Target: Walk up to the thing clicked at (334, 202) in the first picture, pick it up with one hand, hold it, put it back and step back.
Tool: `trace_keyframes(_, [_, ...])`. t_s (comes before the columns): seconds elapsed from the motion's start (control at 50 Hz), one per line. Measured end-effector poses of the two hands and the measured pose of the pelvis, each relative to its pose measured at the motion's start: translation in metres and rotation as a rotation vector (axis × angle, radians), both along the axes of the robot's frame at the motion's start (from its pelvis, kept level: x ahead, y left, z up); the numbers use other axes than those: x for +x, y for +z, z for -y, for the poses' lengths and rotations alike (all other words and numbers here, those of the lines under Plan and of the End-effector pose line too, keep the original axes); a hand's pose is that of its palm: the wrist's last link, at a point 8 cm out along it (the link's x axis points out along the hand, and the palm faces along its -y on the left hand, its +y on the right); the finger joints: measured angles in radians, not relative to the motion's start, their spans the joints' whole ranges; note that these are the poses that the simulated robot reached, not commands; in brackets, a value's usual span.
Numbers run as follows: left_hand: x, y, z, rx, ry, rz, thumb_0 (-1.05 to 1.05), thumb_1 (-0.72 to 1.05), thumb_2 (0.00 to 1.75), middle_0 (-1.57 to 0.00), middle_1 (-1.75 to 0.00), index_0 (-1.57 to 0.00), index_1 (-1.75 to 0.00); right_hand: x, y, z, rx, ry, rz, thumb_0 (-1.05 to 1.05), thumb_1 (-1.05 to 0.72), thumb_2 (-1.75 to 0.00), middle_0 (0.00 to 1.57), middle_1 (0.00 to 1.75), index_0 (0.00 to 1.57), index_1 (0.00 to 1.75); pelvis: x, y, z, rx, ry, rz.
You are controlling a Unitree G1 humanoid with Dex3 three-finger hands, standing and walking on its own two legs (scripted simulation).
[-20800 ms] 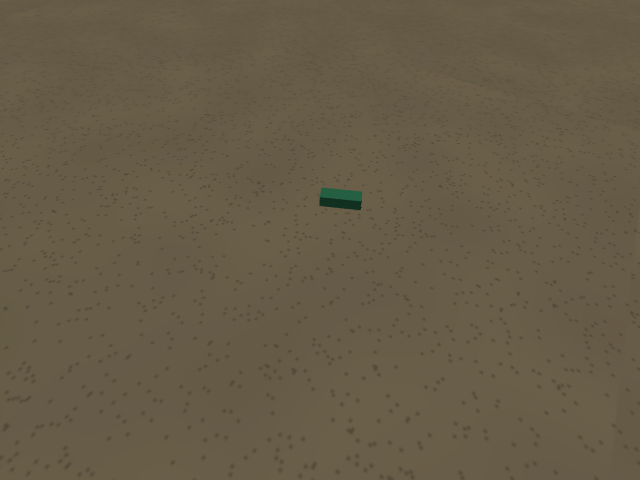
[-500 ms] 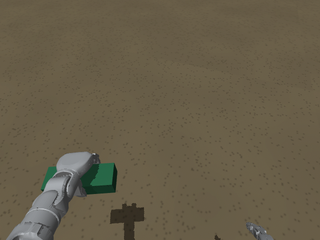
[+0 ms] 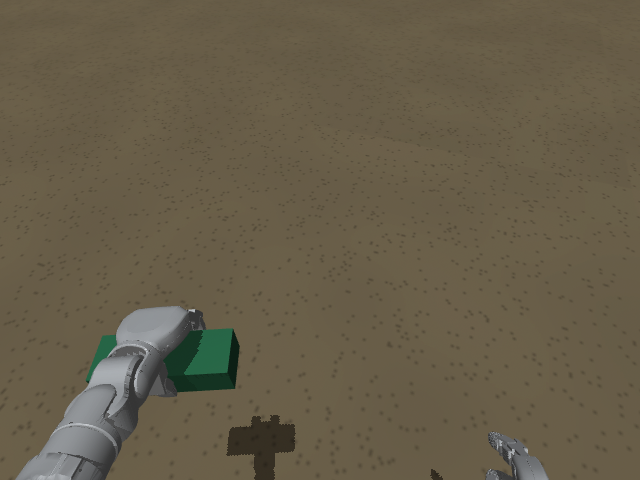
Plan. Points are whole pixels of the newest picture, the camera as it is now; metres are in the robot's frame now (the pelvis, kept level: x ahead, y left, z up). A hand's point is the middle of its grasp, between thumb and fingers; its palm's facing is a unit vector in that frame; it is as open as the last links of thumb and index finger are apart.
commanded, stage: hold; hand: left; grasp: from above
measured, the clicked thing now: (168, 362) +0.31 +0.23 -0.07
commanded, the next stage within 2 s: crouch in 0.76 s
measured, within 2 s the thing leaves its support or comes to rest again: neither
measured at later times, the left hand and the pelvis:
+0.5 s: hand (164, 366) +0.28 +0.22 -0.04, palm faces -0.45 -0.05 -0.89, open 9.9 cm; pelvis +0.00 +0.00 +0.00, yaw +0 degrees
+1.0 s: hand (167, 366) +0.29 +0.22 -0.05, palm faces -0.46 -0.05 -0.89, open 9.8 cm; pelvis +0.00 +0.00 +0.00, yaw +0 degrees
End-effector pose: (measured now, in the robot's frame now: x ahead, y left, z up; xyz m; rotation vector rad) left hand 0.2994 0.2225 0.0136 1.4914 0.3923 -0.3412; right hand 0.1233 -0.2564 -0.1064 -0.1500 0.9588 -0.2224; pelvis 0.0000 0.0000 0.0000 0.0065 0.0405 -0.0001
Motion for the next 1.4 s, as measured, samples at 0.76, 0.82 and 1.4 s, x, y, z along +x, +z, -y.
trace_keyframes(0.76, [-0.007,0.006,0.004,0.001,-0.011,-0.001,-0.02,0.00,0.60,-0.66,-0.60,-0.68,-0.57,0.006,0.004,-0.002,0.005,0.010,0.008,0.01,-0.91,-0.90,0.20,0.30,0.20,0.30,-0.002,0.004,0.001,0.002,0.003,0.025])
trace_keyframes(0.82, [-0.005,0.006,0.004,-0.004,-0.007,0.004,-0.02,0.00,0.60,-0.66,-0.60,-0.68,-0.57,0.006,0.005,-0.002,0.006,0.008,0.007,0.01,-0.91,-0.90,0.20,0.30,0.20,0.30,-0.001,0.004,0.001,0.002,0.002,0.024])
trace_keyframes(1.4, [0.013,-0.135,-0.002,0.069,-0.049,0.019,-0.02,0.02,0.51,-0.69,-0.58,-0.71,-0.55,-0.061,-0.067,0.021,-0.098,0.003,-0.204,0.01,-0.90,-0.90,0.20,0.30,0.20,0.30,-0.025,-0.069,-0.003,-0.021,0.026,-0.263])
